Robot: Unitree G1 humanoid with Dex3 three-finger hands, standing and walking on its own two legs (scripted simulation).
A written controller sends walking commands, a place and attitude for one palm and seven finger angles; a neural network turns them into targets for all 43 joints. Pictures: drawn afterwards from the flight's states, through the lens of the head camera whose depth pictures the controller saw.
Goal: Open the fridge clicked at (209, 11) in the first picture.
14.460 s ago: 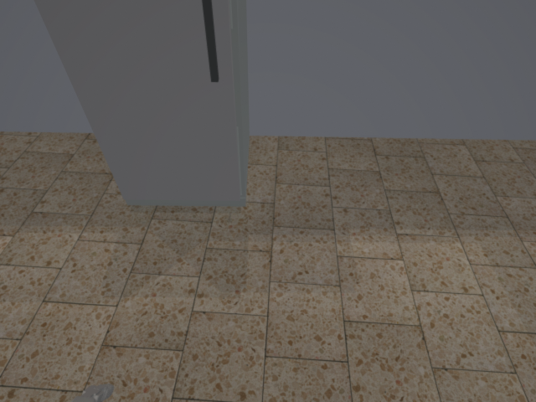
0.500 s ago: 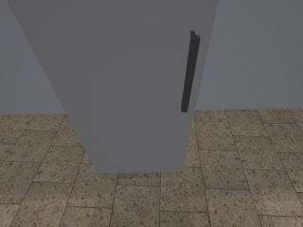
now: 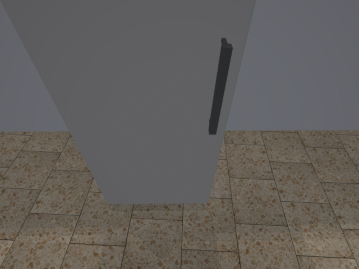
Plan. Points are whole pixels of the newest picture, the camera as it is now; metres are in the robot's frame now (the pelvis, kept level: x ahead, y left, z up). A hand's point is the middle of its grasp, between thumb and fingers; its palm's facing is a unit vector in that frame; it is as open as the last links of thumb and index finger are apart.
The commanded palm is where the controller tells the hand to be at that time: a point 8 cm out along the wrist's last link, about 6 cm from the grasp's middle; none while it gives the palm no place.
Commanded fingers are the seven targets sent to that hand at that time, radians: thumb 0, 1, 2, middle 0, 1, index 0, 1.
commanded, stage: look again from close up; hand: right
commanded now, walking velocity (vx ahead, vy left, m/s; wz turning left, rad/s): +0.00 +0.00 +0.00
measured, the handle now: (217, 92) +0.57 -0.08 +0.10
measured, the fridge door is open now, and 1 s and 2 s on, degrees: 0 0 0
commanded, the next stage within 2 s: none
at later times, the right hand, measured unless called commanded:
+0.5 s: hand out of the picture +0.00 -0.16 -0.18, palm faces +0.01 +0.99 -0.17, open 7.4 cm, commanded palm none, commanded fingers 0.00 -0.90 -0.90 0.20 0.30 0.20 0.30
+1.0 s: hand out of the picture +0.01 -0.16 -0.18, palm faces +0.01 +0.98 -0.17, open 7.4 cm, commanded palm none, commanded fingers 0.00 -0.90 -0.90 0.20 0.30 0.20 0.30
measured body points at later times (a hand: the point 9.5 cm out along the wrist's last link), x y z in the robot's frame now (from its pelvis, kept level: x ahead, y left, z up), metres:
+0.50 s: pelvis +0.01 +0.01 +0.00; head +0.01 -0.01 +0.45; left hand +0.02 +0.23 -0.15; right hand +0.00 -0.22 -0.16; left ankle +0.00 +0.14 -0.74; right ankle +0.04 -0.09 -0.74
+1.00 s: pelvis +0.01 +0.01 +0.00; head +0.02 +0.00 +0.45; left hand +0.02 +0.23 -0.15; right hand +0.01 -0.22 -0.16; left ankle +0.00 +0.14 -0.74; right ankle +0.04 -0.09 -0.74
